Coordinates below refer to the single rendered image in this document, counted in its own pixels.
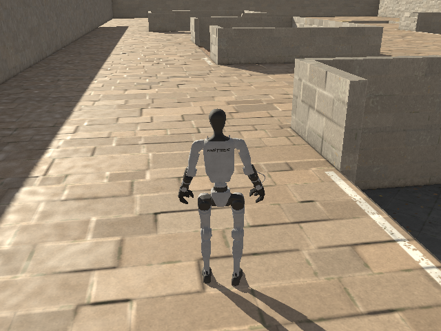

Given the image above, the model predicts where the left robot hand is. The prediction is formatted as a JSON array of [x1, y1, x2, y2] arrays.
[[178, 189, 194, 204]]

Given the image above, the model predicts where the robot right thigh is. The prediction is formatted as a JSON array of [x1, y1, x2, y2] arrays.
[[230, 192, 245, 241]]

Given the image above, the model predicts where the right robot foot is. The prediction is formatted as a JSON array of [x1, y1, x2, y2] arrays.
[[232, 268, 243, 286]]

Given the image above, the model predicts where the robot left forearm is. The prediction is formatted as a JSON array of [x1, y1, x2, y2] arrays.
[[180, 167, 193, 192]]

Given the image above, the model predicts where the robot left upper arm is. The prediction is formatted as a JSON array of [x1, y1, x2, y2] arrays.
[[186, 139, 204, 177]]

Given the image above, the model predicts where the right robot hand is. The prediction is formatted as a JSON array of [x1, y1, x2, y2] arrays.
[[249, 187, 265, 203]]

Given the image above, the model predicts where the robot right upper arm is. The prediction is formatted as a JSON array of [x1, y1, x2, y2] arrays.
[[233, 138, 254, 175]]

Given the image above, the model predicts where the robot right forearm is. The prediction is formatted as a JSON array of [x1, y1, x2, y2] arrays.
[[248, 164, 263, 190]]

